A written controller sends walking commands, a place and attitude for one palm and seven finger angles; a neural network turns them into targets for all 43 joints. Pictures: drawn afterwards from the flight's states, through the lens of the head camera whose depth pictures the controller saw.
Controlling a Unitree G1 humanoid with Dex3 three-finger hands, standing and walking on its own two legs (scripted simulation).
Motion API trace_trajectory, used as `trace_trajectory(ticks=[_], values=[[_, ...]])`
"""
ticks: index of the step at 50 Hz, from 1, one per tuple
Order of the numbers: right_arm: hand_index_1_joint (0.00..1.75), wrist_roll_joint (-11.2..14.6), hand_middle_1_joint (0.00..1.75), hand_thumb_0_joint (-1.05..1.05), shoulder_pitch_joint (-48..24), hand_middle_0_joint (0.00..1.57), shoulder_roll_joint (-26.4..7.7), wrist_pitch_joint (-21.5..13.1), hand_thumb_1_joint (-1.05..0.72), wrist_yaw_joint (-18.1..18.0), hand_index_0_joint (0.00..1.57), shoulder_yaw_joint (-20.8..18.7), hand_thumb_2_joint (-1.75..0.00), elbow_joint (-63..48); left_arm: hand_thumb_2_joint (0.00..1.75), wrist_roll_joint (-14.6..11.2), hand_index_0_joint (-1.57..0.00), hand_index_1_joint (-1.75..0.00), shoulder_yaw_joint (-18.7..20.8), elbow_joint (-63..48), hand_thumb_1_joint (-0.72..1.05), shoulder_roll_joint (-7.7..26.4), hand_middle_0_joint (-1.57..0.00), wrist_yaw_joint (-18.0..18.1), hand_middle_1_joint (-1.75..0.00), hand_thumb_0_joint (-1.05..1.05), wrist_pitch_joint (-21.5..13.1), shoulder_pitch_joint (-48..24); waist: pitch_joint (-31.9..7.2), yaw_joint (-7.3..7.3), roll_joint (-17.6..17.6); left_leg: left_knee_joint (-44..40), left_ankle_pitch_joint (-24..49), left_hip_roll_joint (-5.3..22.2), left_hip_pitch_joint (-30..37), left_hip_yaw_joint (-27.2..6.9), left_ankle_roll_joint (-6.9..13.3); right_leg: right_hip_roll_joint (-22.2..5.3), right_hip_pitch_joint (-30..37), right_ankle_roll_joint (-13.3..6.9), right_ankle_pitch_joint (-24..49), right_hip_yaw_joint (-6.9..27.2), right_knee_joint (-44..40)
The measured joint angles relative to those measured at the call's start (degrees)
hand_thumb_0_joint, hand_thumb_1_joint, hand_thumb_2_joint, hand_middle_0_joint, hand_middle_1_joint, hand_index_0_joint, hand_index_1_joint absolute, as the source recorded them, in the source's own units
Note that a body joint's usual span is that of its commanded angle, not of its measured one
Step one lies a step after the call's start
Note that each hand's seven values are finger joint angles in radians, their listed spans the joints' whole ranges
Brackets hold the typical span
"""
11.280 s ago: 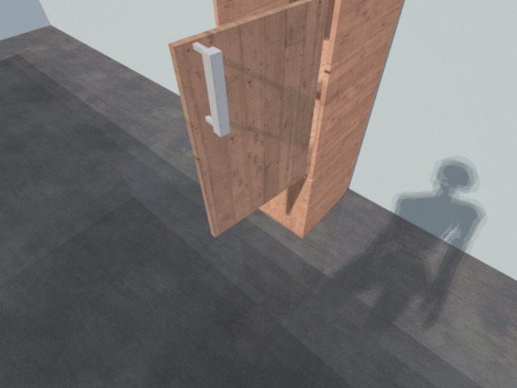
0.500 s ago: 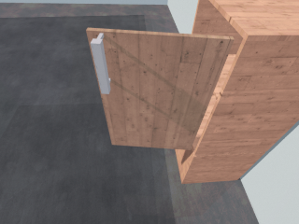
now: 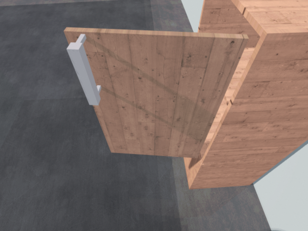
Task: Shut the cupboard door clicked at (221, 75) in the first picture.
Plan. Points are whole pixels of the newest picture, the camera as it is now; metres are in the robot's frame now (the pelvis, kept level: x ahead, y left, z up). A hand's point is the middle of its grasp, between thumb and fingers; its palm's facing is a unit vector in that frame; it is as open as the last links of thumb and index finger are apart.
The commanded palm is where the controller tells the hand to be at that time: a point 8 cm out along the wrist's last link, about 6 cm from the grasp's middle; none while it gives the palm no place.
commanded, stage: come to a stop and stand still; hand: left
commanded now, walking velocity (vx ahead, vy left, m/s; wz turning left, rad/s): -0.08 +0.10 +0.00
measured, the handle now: (89, 72) +0.45 +0.19 +0.17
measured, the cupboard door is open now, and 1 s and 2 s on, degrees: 82 82 82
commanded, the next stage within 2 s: look again from close up in 0.70 s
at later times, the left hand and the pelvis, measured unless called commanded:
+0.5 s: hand out of the picture +0.00 +0.22 -0.16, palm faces +0.01 -0.97 -0.24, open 7.3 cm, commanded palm none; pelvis -0.04 +0.03 +0.01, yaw -1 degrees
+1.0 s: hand out of the picture -0.05 +0.17 -0.16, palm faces +0.02 -0.99 -0.17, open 7.4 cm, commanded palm none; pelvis -0.04 +0.02 +0.01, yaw -1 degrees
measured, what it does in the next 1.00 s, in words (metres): stands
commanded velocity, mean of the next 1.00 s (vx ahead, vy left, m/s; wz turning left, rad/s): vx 0.00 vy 0.01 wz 0.00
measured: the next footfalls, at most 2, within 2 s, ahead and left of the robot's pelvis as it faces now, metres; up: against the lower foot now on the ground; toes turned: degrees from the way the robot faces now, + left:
none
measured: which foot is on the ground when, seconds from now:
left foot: down 0.00-1.00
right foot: down 0.00-1.00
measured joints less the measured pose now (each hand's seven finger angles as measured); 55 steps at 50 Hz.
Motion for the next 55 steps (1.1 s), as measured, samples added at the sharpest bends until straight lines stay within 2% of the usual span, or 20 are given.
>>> trace_trajectory(ticks=[3,6,9,12,14,16,20,27,38,50,55], values=[[0.30,0.3,0.30,0.00,-1.6,0.20,-0.2,0.4,-0.91,0.0,0.20,-0.5,-0.90,-0.5,0.90,0.3,-0.20,-0.30,-0.2,-0.5,0.92,0.0,-0.20,0.4,-0.30,0.01,0.1,-1.6,0.0,-0.16,-0.1,1.8,-1.3,-0.4,-2.2,-0.2,0.3,0.2,0.0,-0.3,0.8,-0.6,-1.3],[0.30,0.1,0.30,0.01,-3.0,0.20,-0.2,0.1,-0.91,-0.1,0.20,-0.5,-0.90,-0.7,0.90,0.0,-0.20,-0.30,-0.2,-0.7,0.91,0.1,-0.20,0.6,-0.30,0.00,0.9,-2.4,0.1,0.27,-1.8,-3.4,6.0,-1.0,-0.8,0.9,0.4,0.0,0.1,-0.1,1.5,0.2,-1.6],[0.30,-0.3,0.30,0.01,-2.8,0.20,-0.3,-0.4,-0.92,0.1,0.20,-0.4,-0.90,-0.9,0.90,-0.2,-0.20,-0.30,0.1,-0.3,0.92,0.3,-0.20,0.5,-0.30,0.00,2.2,-2.7,-1.0,0.89,-3.1,-6.6,6.5,-1.4,1.1,1.9,0.6,-0.1,1.4,0.6,2.9,1.1,-4.1],[0.30,-0.1,0.30,0.01,-2.9,0.20,-1.4,-0.3,-0.92,0.4,0.20,-0.2,-0.90,-2.2,0.90,-0.1,-0.20,-0.30,-0.6,-0.3,0.92,0.0,-0.20,0.9,-0.30,0.00,1.2,-2.4,-1.5,0.94,-2.0,-5.1,6.9,-0.8,-0.3,1.7,0.5,0.5,1.8,0.6,4.7,0.8,-6.3],[0.30,0.2,0.30,0.01,-3.0,0.20,-2.2,-0.4,-0.92,0.6,0.20,-0.4,-0.90,-4.4,0.90,0.0,-0.20,-0.30,-0.9,-0.5,0.92,0.0,-0.20,1.0,-0.30,0.00,0.4,-1.2,-1.9,0.11,-1.5,-3.7,6.3,-1.1,-1.0,1.2,0.3,0.2,1.4,0.6,4.9,0.9,-5.6],[0.30,0.2,0.30,0.01,-2.8,0.20,-2.5,-0.5,-0.92,0.5,0.20,-0.7,-0.90,-5.8,0.90,0.0,-0.20,-0.30,-1.3,-0.2,0.92,0.3,-0.20,0.8,-0.30,0.00,0.8,-0.2,-2.6,-0.60,-1.5,-4.9,5.8,-2.1,0.0,1.1,1.3,-0.6,1.3,1.0,4.4,1.1,-4.4],[0.30,-0.4,0.30,0.01,-1.8,0.20,-2.9,-0.5,-0.91,0.8,0.20,-0.3,-0.90,-7.2,0.90,0.0,-0.20,-0.30,-1.7,0.2,0.91,0.6,-0.20,0.1,-0.30,0.00,2.3,1.0,-3.7,0.07,-0.8,-5.6,7.4,-2.9,1.0,1.7,2.3,-1.2,2.4,1.8,5.6,1.8,-5.5],[0.30,-0.9,0.30,0.00,0.2,0.20,-3.3,0.0,-0.92,1.6,0.20,0.2,-0.90,-7.3,0.90,0.3,-0.20,-0.30,-1.4,-0.4,0.91,1.0,-0.20,-0.4,-0.30,0.00,2.4,4.8,-4.7,0.86,-0.1,-7.9,9.8,-3.8,0.5,2.1,3.0,-1.8,1.8,1.9,7.8,2.4,-7.6],[0.30,-0.6,0.30,0.00,3.5,0.20,-2.8,-0.1,-0.91,1.5,0.20,0.8,-0.90,-3.4,0.90,0.0,-0.20,-0.30,-1.8,2.5,0.90,-0.4,-0.20,-0.5,-0.30,0.01,2.0,8.7,-4.0,0.72,0.0,-9.4,11.2,-3.9,-0.1,1.8,2.7,-1.5,1.3,1.8,9.0,2.7,-9.1],[0.30,-0.3,0.30,0.00,4.1,0.20,-0.6,-0.9,-0.91,1.1,0.20,1.4,-0.90,0.3,0.90,-0.3,-0.20,-0.30,-2.5,4.0,0.90,-2.8,-0.20,-0.2,-0.30,0.01,0.8,6.0,-3.0,0.41,-0.8,-10.3,11.2,-3.3,0.7,1.3,2.0,-0.9,2.1,1.3,8.8,2.2,-9.7],[0.30,-0.2,0.30,0.00,3.2,0.20,0.3,-1.2,-0.91,1.0,0.20,1.5,-0.90,0.8,0.90,-0.3,-0.20,-0.30,-2.4,4.5,0.92,-2.2,-0.20,0.1,-0.30,0.02,0.8,5.2,-2.8,0.27,-1.0,-10.6,11.0,-2.9,1.4,1.3,1.6,-0.4,2.7,1.0,8.6,2.1,-10.0]])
